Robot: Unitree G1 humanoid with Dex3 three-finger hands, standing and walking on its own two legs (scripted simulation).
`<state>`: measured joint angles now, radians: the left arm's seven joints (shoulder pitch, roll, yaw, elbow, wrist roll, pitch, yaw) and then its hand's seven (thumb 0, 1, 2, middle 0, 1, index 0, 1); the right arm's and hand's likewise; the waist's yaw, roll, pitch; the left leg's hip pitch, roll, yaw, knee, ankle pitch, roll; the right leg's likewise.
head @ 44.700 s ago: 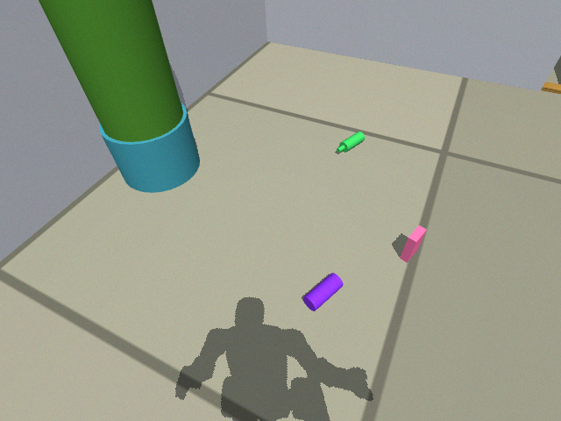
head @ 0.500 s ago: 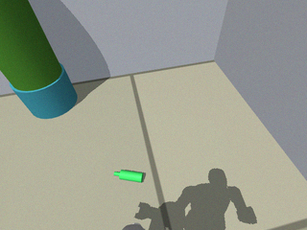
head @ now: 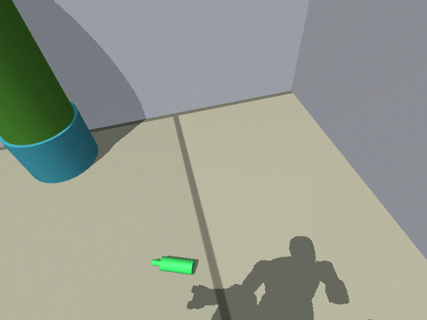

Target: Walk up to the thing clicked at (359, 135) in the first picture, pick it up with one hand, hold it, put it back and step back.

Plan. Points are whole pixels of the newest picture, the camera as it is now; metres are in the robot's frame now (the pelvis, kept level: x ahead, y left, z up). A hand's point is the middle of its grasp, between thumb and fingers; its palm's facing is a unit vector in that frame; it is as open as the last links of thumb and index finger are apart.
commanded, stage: walk up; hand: left
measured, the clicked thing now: (172, 264) +0.48 +0.28 -0.73
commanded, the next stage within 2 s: stand in 0.98 s
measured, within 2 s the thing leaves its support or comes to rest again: neither
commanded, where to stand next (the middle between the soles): +0.09 +0.02 m, yaw -1 degrees
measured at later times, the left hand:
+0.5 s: hand out of the picture +0.10 +0.25 -0.14, palm faces -0.03 -0.95 -0.32, open 7.4 cm
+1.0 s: hand out of the picture +0.08 +0.26 -0.14, palm faces -0.01 -0.94 -0.33, open 7.4 cm
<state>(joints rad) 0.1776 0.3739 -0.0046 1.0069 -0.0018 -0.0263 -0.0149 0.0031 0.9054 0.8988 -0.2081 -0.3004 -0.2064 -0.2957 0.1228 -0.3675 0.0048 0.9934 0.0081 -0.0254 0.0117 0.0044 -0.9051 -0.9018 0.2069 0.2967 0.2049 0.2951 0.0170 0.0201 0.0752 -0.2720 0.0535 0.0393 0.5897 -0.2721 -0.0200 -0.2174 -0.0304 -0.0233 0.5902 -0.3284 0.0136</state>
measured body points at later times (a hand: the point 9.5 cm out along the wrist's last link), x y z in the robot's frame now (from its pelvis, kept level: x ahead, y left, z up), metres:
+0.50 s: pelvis +0.01 +0.00 +0.02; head +0.01 +0.00 +0.47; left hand +0.10 +0.30 -0.12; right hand +0.08 -0.31 -0.11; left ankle +0.03 +0.13 -0.73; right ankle -0.01 -0.13 -0.73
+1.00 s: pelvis +0.01 +0.01 +0.02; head +0.02 +0.01 +0.47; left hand +0.08 +0.31 -0.12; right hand +0.10 -0.28 -0.11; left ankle +0.03 +0.13 -0.73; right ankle -0.01 -0.13 -0.73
